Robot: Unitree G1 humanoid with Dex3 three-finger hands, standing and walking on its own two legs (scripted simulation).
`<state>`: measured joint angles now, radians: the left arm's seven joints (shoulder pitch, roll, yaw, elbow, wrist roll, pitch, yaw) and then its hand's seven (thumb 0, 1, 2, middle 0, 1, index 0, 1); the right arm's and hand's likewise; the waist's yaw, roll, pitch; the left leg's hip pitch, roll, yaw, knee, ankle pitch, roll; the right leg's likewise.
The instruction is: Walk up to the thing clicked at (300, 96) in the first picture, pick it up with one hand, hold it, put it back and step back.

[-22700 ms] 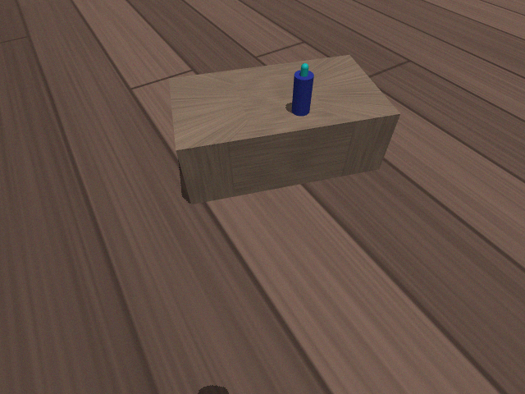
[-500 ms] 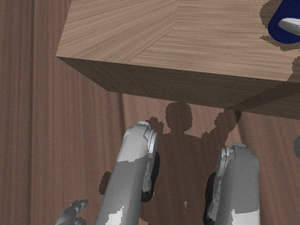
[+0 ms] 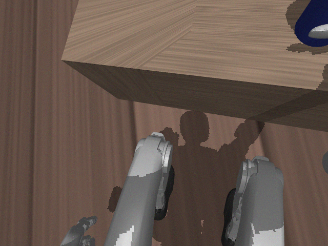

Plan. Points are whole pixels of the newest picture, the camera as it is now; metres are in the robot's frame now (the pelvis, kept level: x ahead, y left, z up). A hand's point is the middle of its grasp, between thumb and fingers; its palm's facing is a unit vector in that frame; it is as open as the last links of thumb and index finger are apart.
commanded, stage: withdraw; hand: right
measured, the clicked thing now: out of the picture +0.59 -0.19 +0.06
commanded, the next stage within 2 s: rise in 0.18 s
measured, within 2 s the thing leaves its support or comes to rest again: neither
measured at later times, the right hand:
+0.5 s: hand out of the picture +0.55 -0.31 +0.16, palm faces +0.26 +0.92 -0.30, open 17.3 cm
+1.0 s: hand out of the picture +0.41 -0.27 +0.21, palm faces +0.20 +0.92 -0.34, open 17.3 cm
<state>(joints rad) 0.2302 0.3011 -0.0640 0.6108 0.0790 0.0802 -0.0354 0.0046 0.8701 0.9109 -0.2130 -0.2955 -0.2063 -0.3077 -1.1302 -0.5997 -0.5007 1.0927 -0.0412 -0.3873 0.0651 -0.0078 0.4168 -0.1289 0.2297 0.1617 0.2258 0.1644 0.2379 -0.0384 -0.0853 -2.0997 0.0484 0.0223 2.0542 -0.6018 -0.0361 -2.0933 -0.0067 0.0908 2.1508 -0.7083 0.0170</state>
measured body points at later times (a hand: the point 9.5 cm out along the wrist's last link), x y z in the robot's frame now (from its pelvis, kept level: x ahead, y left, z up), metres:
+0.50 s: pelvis +0.02 +0.00 +0.15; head +0.22 -0.03 +0.55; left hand +0.07 +0.28 +0.04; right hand +0.53 -0.35 +0.18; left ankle +0.11 +0.14 -0.38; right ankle +0.07 -0.13 -0.38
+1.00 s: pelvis +0.07 -0.01 +0.30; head +0.17 -0.04 +0.74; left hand +0.13 +0.26 +0.19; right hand +0.39 -0.31 +0.24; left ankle +0.11 +0.14 -0.38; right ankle +0.07 -0.13 -0.38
